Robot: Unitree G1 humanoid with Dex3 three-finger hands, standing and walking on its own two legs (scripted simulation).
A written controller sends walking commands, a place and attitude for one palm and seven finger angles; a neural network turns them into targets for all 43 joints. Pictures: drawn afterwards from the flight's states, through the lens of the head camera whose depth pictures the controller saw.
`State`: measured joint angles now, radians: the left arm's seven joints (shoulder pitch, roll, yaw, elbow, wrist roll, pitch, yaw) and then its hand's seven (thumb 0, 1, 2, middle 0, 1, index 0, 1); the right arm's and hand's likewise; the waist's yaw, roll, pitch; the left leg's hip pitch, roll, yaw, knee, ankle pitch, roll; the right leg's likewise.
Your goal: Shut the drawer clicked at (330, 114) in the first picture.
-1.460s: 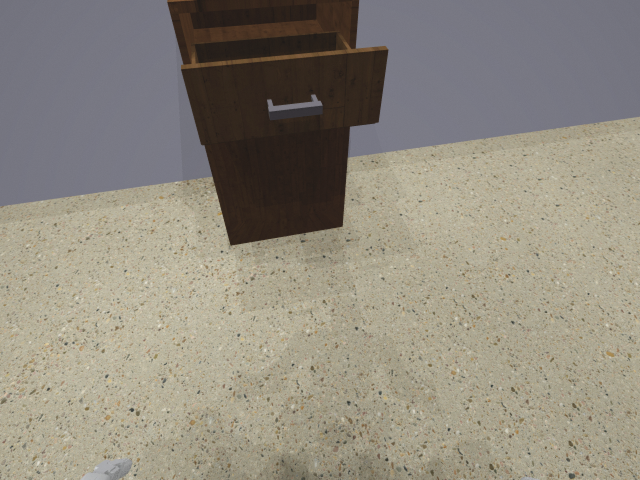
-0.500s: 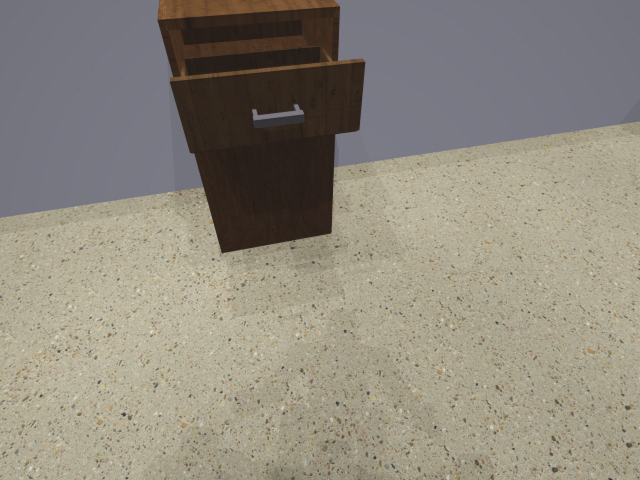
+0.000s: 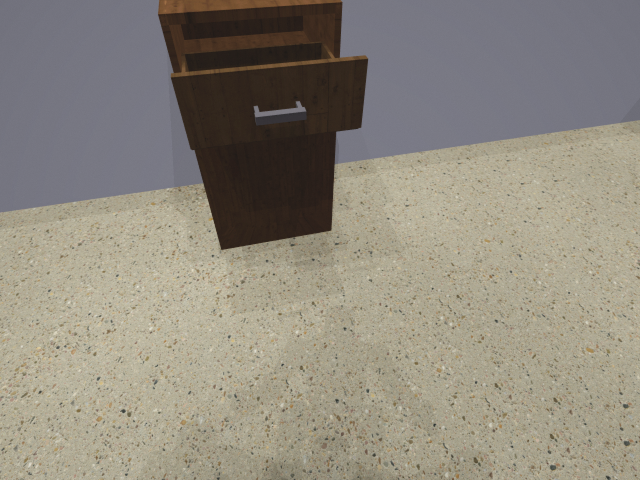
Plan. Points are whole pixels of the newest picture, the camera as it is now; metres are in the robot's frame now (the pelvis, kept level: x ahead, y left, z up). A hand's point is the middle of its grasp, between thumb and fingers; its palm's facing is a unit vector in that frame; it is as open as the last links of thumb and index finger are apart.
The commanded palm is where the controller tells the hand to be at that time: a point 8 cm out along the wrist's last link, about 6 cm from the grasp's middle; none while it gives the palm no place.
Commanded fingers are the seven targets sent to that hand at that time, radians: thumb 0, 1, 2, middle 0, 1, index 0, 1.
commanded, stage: walk to a spot facing it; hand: left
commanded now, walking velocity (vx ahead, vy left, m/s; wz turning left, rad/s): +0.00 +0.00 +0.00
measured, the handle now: (279, 111) +0.87 +0.15 +0.01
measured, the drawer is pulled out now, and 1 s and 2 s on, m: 0.30 0.30 0.30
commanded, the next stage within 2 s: none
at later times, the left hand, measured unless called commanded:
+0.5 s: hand out of the picture +0.06 +0.18 -0.18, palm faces -0.15 -0.95 -0.27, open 7.4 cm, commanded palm none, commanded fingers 0.00 0.90 0.90 -0.20 -0.30 -0.20 -0.30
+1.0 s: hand (222, 459) +0.19 +0.17 -0.19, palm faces -0.29 -0.94 -0.20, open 7.4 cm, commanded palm none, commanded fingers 0.00 0.90 0.90 -0.20 -0.30 -0.20 -0.30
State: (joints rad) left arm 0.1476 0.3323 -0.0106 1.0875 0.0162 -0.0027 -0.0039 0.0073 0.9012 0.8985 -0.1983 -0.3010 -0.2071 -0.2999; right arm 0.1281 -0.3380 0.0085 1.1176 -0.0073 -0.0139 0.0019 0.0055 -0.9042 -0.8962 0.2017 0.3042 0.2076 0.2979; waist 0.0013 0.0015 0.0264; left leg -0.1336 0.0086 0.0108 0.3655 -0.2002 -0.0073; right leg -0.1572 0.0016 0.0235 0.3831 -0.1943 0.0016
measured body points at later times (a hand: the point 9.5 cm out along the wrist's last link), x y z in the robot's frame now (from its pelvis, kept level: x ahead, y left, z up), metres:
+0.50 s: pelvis +0.01 -0.03 -0.03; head +0.01 -0.06 +0.42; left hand +0.07 +0.23 -0.16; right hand +0.02 -0.29 -0.19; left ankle +0.00 +0.12 -0.74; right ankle +0.00 -0.12 -0.75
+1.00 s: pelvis +0.19 -0.03 -0.02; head +0.21 -0.02 +0.43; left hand +0.21 +0.21 -0.18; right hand +0.24 -0.30 -0.14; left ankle +0.29 +0.04 -0.75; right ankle +0.01 -0.11 -0.74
